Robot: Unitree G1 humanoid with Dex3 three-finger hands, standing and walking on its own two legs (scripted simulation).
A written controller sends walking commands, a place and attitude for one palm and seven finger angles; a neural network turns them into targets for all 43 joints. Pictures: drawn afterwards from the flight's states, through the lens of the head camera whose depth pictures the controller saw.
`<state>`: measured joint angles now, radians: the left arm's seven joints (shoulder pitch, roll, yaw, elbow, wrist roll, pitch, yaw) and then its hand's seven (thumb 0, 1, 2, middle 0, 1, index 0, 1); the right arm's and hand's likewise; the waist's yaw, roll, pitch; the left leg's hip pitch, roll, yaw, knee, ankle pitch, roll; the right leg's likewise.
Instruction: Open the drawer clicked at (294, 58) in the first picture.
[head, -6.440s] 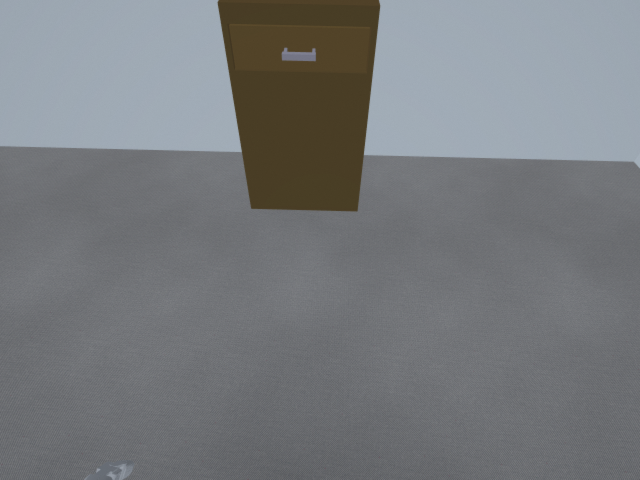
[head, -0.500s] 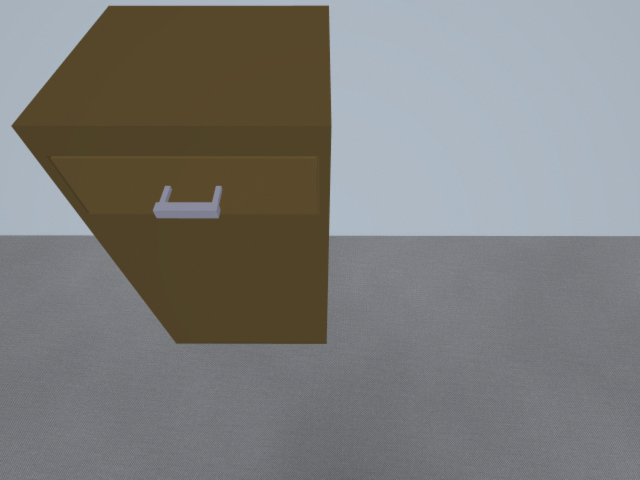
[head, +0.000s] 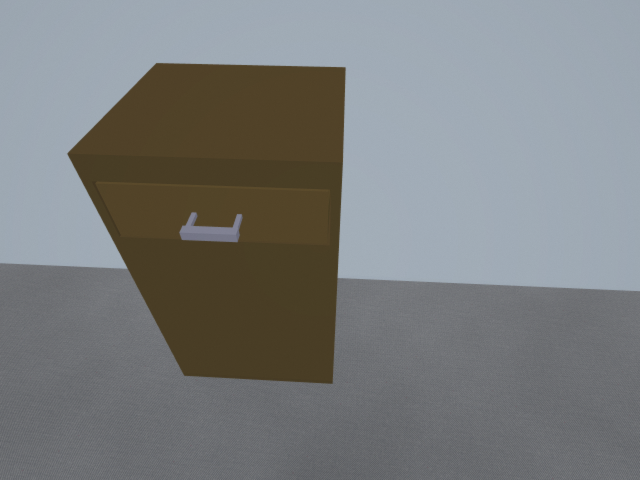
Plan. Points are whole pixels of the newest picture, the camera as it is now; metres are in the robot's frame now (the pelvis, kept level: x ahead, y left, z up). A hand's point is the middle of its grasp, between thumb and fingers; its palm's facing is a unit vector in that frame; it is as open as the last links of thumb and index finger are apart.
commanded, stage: shuffle to correct the standing spot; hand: left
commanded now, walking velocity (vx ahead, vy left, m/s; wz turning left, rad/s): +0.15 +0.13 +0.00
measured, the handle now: (212, 226) +0.58 +0.25 -0.04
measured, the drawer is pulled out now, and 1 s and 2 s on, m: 0.00 0.00 0.00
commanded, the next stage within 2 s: come to a stop and stand still in 0.52 s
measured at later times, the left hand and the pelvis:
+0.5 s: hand out of the picture +0.02 +0.20 -0.16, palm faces +0.04 -0.98 -0.20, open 7.3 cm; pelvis +0.01 +0.03 +0.00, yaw +0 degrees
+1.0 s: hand out of the picture +0.07 +0.21 -0.19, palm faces +0.10 -0.98 -0.15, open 7.4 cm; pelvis +0.08 +0.06 -0.01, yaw +0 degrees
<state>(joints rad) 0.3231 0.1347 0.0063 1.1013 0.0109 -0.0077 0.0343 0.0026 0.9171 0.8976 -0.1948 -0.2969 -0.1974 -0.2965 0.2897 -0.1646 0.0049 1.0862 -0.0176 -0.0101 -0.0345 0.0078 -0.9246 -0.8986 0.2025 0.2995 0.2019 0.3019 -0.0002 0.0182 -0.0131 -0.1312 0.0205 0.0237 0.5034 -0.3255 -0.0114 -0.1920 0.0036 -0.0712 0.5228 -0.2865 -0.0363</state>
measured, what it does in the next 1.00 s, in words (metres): steps on the spot: right foot, then left foot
